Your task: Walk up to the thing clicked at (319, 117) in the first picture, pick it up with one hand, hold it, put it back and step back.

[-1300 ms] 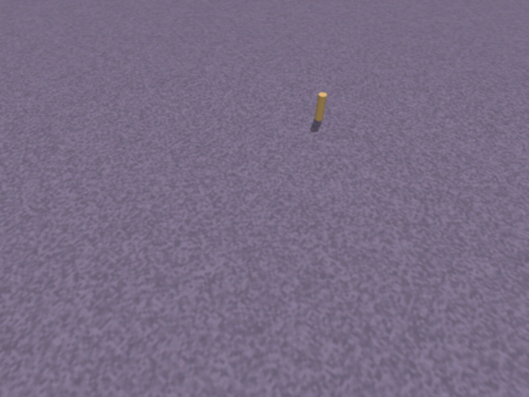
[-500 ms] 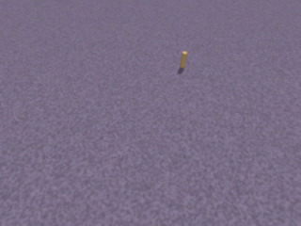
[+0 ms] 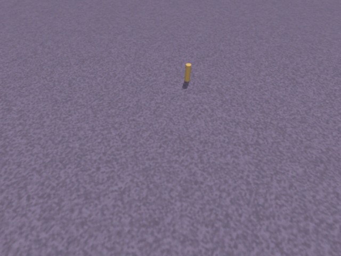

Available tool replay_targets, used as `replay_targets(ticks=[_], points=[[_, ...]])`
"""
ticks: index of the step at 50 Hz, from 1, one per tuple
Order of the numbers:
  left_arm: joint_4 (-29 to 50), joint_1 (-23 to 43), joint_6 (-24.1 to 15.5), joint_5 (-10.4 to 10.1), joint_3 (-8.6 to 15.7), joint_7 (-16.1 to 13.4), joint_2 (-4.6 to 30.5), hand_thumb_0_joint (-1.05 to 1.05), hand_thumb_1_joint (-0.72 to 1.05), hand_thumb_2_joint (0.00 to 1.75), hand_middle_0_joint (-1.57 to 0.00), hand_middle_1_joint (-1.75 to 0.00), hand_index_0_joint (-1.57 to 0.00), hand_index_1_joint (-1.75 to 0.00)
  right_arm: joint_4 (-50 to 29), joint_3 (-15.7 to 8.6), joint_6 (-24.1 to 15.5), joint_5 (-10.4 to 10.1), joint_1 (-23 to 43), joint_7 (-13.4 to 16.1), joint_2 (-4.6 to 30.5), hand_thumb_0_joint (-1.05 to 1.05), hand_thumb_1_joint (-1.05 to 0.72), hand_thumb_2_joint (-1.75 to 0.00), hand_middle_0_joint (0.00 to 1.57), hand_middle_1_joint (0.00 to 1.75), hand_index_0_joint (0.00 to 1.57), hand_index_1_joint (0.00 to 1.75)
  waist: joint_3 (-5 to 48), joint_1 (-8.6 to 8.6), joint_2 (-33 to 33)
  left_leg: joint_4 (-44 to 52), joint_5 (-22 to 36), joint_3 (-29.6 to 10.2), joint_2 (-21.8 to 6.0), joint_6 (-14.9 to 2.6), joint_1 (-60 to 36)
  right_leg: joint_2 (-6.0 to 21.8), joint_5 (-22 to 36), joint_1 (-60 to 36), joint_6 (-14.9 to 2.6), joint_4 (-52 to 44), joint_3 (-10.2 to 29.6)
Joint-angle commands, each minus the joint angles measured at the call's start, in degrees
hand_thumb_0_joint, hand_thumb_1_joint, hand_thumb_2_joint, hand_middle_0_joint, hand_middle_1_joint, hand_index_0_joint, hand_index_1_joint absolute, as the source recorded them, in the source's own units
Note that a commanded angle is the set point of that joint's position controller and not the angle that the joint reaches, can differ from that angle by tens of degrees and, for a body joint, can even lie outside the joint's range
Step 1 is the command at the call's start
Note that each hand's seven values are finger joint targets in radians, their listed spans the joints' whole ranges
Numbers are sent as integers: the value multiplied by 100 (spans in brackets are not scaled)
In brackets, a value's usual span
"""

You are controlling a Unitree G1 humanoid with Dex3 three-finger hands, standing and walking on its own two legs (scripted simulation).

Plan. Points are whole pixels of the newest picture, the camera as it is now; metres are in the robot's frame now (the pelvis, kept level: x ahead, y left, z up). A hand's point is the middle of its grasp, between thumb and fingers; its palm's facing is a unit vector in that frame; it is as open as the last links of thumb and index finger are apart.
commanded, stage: walk up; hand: left
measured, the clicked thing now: (187, 72) +1.85 -0.21 -0.69
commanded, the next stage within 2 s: none
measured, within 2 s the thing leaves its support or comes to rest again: neither
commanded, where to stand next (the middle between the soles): +1.48 -0.30 m, yaw -12 degrees
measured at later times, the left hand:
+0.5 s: hand (113, 216) +0.26 +0.16 -0.14, palm faces -0.11 -0.93 -0.35, open 7.4 cm
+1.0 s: hand (147, 108) +0.71 +0.09 -0.13, palm faces -0.32 -0.87 -0.38, open 7.4 cm
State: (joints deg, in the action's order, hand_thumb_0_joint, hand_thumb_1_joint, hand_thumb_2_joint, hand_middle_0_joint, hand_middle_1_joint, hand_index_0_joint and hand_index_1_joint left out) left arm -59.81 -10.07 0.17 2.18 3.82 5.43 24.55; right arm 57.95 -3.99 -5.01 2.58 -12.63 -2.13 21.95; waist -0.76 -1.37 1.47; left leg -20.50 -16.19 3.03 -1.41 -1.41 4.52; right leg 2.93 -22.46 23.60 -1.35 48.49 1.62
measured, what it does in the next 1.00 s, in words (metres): walks ahead: right foot, then left foot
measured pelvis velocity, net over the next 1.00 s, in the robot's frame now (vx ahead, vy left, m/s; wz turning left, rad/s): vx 0.52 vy -0.14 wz -0.23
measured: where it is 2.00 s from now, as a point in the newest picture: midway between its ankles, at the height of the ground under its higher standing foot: (198, 144)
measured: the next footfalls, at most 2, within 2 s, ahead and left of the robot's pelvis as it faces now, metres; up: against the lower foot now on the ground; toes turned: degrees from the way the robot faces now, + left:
right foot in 0.16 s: +0.19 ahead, -0.22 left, +0.00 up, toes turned -9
left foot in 0.62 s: +0.50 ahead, +0.01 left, +0.00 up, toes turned -4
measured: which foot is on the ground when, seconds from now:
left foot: down 0.00-0.20, up 0.22-0.60, down 0.62-1.00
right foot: up 0.00-0.14, down 0.16-0.66, up 0.68-1.00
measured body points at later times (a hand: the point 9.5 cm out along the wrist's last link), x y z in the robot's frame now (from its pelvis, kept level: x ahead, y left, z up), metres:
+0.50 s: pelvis +0.22 -0.11 +0.00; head +0.23 -0.12 +0.45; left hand +0.26 +0.21 -0.12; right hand +0.30 -0.43 -0.11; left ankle +0.38 +0.03 -0.70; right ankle +0.15 -0.21 -0.74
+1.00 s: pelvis +0.52 -0.14 -0.01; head +0.53 -0.16 +0.44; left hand +0.72 +0.14 -0.10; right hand +0.45 -0.46 -0.13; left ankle +0.46 +0.01 -0.74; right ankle +0.64 -0.31 -0.72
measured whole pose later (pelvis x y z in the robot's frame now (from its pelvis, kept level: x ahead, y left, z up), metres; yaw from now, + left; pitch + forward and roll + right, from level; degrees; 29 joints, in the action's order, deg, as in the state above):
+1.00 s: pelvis +0.52 -0.14 -0.01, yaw -13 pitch -2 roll +2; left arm -49.6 -10.0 -3.5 0.2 2.9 5.5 25.8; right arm 50.7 -3.5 -4.9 0.6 -21.5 -3.5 24.0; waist -4.3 -3.6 1.6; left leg -24.4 -21.7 8.8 -2.9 1.8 0.0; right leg 5.4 -6.8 29.6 -1.4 35.7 -1.1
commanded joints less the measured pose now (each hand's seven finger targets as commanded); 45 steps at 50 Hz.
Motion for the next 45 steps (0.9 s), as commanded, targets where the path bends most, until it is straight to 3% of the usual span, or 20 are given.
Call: replay_targets(ticks=[1, 5, 8, 9, 10, 11, 12, 15, 17, 22, 26, 30, 31, 32, 33, 34, 36, 38, 43, 45], points=[[787, 387, -224, -82, 301, 180, 1087, 0, 90, 90, -20, -30, -20, -30, -679, -494, -150, 29, 790, 24, 1855, 0, -90, -90, 20, 30, 20, 30, -351, 206, -1188, 1441, -1897, -1132, -1628, -939, -2, 478, 278, 875, 153, -312, 29], [775, 320, -256, -73, 358, 189, 1059, 0, 90, 90, -20, -30, -20, -30, -681, -485, -113, 27, 741, -33, 1812, 0, -90, -90, 20, 30, 20, 30, -314, 232, -983, 784, -1202, -148, -1196, -679, 812, 288, 929, -613, 160, -1184, -479], [353, -1079, -329, -44, 516, 27, 1300, 0, 90, 90, -20, -30, -20, -30, -726, -396, -7, -12, 806, -29, 1625, 0, -90, -90, 20, 30, 20, 30, 309, 954, 252, -1824, -147, 500, -785, -492, 1576, -181, 1124, -2593, 53, -1661, -938], [180, -1921, -400, -12, 695, -114, 1719, 0, 90, 90, -20, -30, -20, -30, -772, -240, 18, -33, 469, -44, 1209, 0, -90, -90, 20, 30, 20, 30, 677, 1326, 1562, -3774, -438, 661, -229, -308, 2501, -52, -63, -3545, -101, -2154, -227], [319, -2059, -446, -20, 779, -201, 2188, 0, 90, 90, -20, -30, -20, -30, -1011, -95, 16, -132, 447, -71, 857, 0, -90, -90, 20, 30, 20, 30, 430, 1235, 2544, -4856, -1706, 308, 342, -26, 3813, 1279, -1823, -3516, -464, -3495, 2619], [576, -1478, -453, -109, 736, -184, 2382, 0, 90, 90, -20, -30, -20, -30, -1019, -225, 30, -139, 484, -41, 1445, 0, -90, -90, 20, 30, 20, 30, 264, 961, 1724, -5151, -1487, -220, 52, 55, 3695, 2060, -2508, -2851, -1097, -4256, 4299], [778, -932, -434, -205, 728, -186, 2325, 0, 90, 90, -20, -30, -20, -30, -950, -317, 8, -109, 646, -31, 1758, 0, -90, -90, 20, 30, 20, 30, -133, 759, 966, -5184, -1102, -480, -376, 62, 3631, 2143, -2664, -2241, -1336, -4268, 4276], [943, -294, -529, -243, 525, -285, 1736, 0, 90, 90, -20, -30, -20, -30, -623, -278, 86, -286, 186, -135, 1519, 0, -90, -90, 20, 30, 20, 30, -473, 231, 594, -4504, 36, -608, -728, -85, 2881, 1114, -1251, -1294, -714, -3866, 1986], [978, -244, -591, -239, 432, -273, 1570, 0, 90, 90, -20, -30, -20, -30, -610, -311, 163, -202, -78, -206, 1486, 0, -90, -90, 20, 30, 20, 30, -571, 147, 738, -4067, 358, -472, -725, -8, 2529, 864, -1109, -764, -717, -3943, 1428], [1196, -416, -685, -221, 436, -257, 1580, 0, 90, 90, -20, -30, -20, -30, -1059, -354, 181, -107, 623, -355, 1386, 0, -90, -90, 20, 30, 20, 30, -703, 286, 548, -2557, 626, -292, -739, 312, 2826, 906, -794, -882, -972, -4125, 995], [1220, -615, -676, -190, 409, -256, 1554, 0, 90, 90, -20, -30, -20, -30, -1272, -343, 30, -115, 1161, -341, 1234, 0, -90, -90, 20, 30, 20, 30, -517, 492, 220, -1355, 1135, -194, -654, 257, 2042, 876, 281, -1060, -912, -3619, 633], [1287, -629, -627, -190, 348, -301, 1488, 0, 90, 90, -20, -30, -20, -30, -936, -470, -27, -100, -116, -245, 1343, 0, -90, -90, 20, 30, 20, 30, 328, -112, -254, -837, 947, 203, -141, -13, 56, 683, 2432, -1115, -687, -1702, 285], [1309, -835, -601, -201, 253, -329, 1220, 0, 90, 90, -20, -30, -20, -30, -718, -601, -67, -6, -1060, -170, 1643, 0, -90, -90, 20, 30, 20, 30, 860, -520, -923, -740, 411, -50, -238, -289, -1200, 293, 2500, -515, -477, -83, -20], [1327, -1165, -577, -250, 84, -360, 721, 0, 90, 90, -20, -30, -20, -30, -671, -728, -109, 98, -1662, -76, 1966, 0, -90, -90, 20, 30, 20, 30, 1183, -685, -1937, -431, -805, -1601, -1280, -529, -2129, -243, 798, 714, -265, 1389, -68], [1356, -1303, -565, -327, 90, -392, 825, 0, 90, 90, -20, -30, -20, -30, -858, -760, -130, -17, -1445, -54, 2252, 0, -90, -90, 20, 30, 20, 30, 1089, -503, -1900, 552, -1433, -4024, -2337, -953, -2306, -933, -665, 1719, -185, 2001, 118], [1261, -1230, -547, -272, 143, -474, 1291, 0, 90, 90, -20, -30, -20, -30, -956, -825, -110, -161, -999, -65, 2328, 0, -90, -90, 20, 30, 20, 30, 941, -338, -1583, 683, -1635, -4490, -2696, -1491, -1908, -444, -621, 1865, -307, 2492, 616], [1204, -766, -621, -286, 146, -420, 1434, 0, 90, 90, -20, -30, -20, -30, -1164, -586, -107, -242, -444, -19, 1811, 0, -90, -90, 20, 30, 20, 30, 171, -176, -626, 550, -234, -2440, -2029, -1164, -635, -32, 155, 1486, -184, 2240, 778], [1087, -893, -589, -363, 145, -303, 1170, 0, 90, 90, -20, -30, -20, -30, -1168, -405, -178, -284, -349, -6, 1497, 0, -90, -90, 20, 30, 20, 30, -113, 31, -719, 520, 1277, -1121, -1460, -765, 133, 92, 526, 907, -115, 1599, 602], [1371, -375, -482, -291, 90, -109, 942, 0, 90, 90, -20, -30, -20, -30, -1327, -386, -232, -248, -327, -18, 1592, 0, -90, -90, 20, 30, 20, 30, -403, 78, -961, 674, 1929, -374, -1519, -1160, 134, 296, 785, 1037, 177, 11, 3], [1506, 105, -486, -229, 111, -35, 895, 0, 90, 90, -20, -30, -20, -30, -1319, -388, -234, -240, -365, -49, 1667, 0, -90, -90, 20, 30, 20, 30, -488, -27, -993, 677, 1886, -73, -1355, -1059, 424, 326, 1241, 610, 115, -827, -219]])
